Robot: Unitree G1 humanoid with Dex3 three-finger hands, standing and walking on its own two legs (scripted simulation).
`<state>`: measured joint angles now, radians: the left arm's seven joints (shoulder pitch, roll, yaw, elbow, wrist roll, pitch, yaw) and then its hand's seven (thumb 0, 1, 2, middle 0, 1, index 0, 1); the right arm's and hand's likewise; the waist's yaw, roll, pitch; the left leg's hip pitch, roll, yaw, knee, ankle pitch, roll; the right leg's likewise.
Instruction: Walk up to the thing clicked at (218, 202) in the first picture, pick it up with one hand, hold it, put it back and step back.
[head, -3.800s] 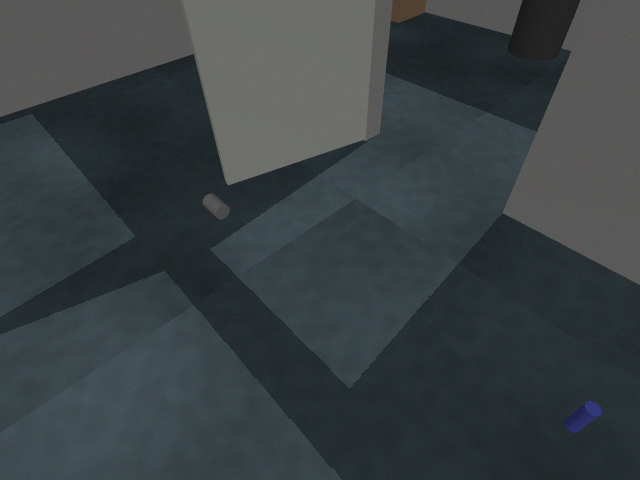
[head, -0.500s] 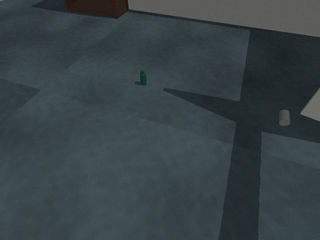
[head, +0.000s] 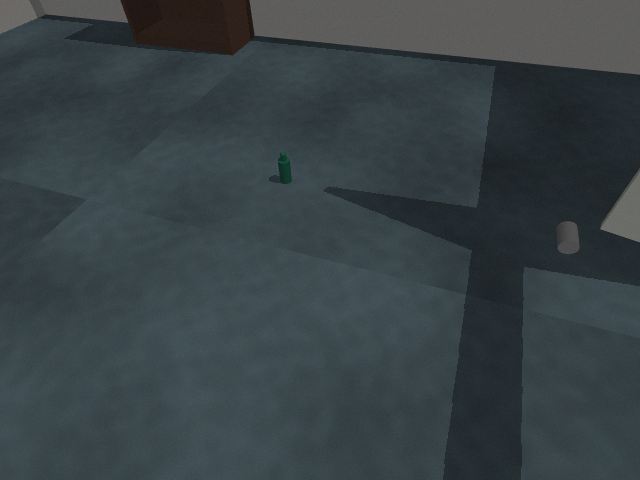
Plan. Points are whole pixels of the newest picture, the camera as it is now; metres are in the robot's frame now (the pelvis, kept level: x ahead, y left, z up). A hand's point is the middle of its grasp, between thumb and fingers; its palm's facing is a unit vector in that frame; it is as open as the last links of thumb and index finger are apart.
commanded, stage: stand
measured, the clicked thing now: (567, 237) +1.18 -0.96 -0.74
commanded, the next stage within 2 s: none
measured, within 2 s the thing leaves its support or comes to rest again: neither
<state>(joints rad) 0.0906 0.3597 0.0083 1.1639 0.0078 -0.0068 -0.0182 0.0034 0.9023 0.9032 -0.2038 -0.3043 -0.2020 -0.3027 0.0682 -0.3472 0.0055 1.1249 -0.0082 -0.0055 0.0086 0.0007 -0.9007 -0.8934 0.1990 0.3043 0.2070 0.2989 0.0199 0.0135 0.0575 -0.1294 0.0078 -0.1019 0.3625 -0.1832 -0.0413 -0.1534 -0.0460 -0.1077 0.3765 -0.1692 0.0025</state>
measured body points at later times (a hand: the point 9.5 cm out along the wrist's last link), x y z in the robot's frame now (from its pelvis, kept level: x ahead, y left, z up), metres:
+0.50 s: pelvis +0.00 -0.01 +0.00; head +0.01 -0.01 +0.45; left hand +0.09 +0.30 -0.13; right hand +0.06 -0.31 -0.14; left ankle +0.01 +0.15 -0.75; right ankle +0.03 -0.12 -0.75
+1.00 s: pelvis +0.01 -0.01 +0.00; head +0.02 -0.01 +0.45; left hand +0.09 +0.30 -0.13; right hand +0.07 -0.31 -0.14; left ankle +0.01 +0.15 -0.75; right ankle +0.03 -0.12 -0.75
